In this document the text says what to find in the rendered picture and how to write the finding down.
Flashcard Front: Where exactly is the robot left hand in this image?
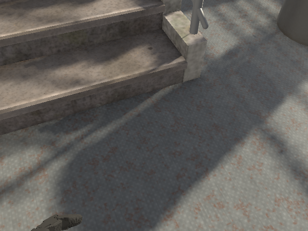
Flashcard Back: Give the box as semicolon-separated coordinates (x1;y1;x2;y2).
31;214;83;231

